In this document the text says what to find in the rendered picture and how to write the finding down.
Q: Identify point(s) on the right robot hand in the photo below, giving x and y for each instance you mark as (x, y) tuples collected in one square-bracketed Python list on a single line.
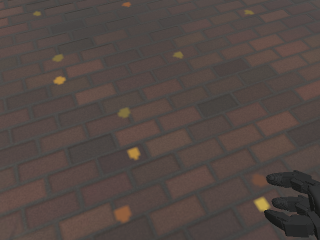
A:
[(308, 221)]

